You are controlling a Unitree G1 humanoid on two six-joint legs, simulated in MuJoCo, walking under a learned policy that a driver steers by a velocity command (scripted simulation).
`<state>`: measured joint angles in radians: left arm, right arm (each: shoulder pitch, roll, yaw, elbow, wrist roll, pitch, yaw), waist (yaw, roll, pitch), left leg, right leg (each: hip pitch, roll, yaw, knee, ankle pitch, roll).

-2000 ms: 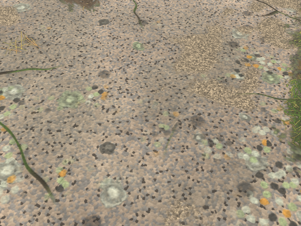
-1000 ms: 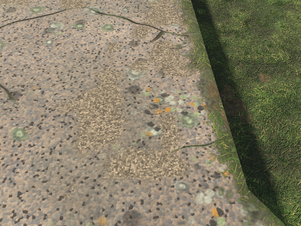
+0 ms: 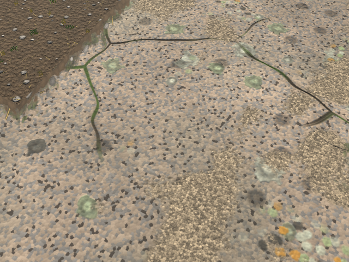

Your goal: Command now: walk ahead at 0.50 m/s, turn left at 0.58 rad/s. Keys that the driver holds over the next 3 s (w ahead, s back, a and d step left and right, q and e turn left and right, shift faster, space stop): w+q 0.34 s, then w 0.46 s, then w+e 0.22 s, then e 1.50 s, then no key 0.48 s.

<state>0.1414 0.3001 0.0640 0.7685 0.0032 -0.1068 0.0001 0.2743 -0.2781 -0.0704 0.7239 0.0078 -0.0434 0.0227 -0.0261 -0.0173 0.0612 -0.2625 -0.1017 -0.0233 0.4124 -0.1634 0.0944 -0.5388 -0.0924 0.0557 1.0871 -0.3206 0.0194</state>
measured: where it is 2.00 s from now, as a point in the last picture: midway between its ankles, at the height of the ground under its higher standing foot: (141, 189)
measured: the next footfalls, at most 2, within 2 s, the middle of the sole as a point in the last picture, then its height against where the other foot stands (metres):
right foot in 0.28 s outside the picture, level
left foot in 0.78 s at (125, 239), level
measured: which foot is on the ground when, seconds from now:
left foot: down 0.00-0.28, up 0.30-0.76, down 0.78-1.00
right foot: up 0.00-0.26, down 0.28-0.80, up 0.82-1.00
